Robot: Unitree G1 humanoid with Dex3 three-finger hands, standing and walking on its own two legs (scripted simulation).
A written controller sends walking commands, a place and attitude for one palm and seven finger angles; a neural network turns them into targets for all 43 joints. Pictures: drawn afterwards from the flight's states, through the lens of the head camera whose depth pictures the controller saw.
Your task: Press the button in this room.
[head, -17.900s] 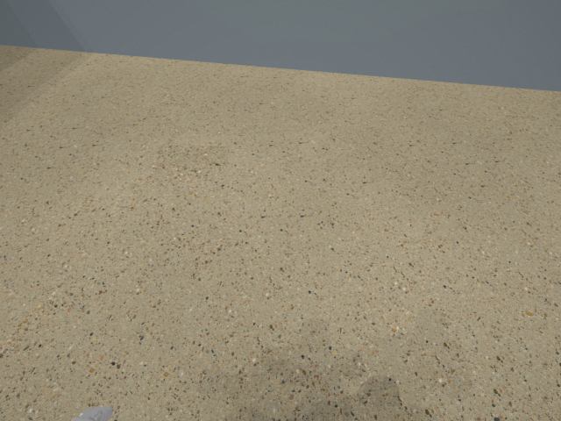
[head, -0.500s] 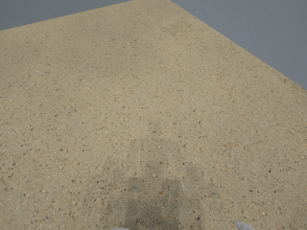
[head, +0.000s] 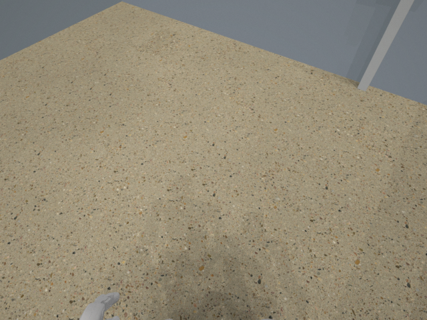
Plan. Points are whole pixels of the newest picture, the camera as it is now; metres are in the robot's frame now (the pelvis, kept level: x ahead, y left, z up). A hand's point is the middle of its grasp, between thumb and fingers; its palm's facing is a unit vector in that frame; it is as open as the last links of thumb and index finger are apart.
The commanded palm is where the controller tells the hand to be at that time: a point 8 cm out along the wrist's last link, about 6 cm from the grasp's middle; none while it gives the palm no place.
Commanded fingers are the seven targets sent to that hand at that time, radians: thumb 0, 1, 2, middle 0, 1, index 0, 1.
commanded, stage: turn or walk to find it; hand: left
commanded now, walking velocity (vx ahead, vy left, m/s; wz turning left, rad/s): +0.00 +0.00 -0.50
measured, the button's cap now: out of the picture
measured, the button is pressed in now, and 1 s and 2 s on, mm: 0 0 0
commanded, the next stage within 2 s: stand and wait in 1.92 s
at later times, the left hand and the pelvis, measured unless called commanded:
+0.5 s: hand out of the picture +0.10 +0.22 -0.16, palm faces -0.15 -0.97 -0.19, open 7.4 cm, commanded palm none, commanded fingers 0.00 0.90 0.90 -0.20 -0.30 -0.20 -0.30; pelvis +0.01 +0.03 +0.01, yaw -13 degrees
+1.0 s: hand (222, 222) +0.36 +0.00 -0.16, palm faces -0.53 -0.83 -0.18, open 7.4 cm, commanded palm none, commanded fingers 0.00 0.90 0.90 -0.20 -0.30 -0.20 -0.30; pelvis +0.14 -0.08 -0.01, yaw -29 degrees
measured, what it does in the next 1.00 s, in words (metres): walks ahead, turning right: left foot, then right foot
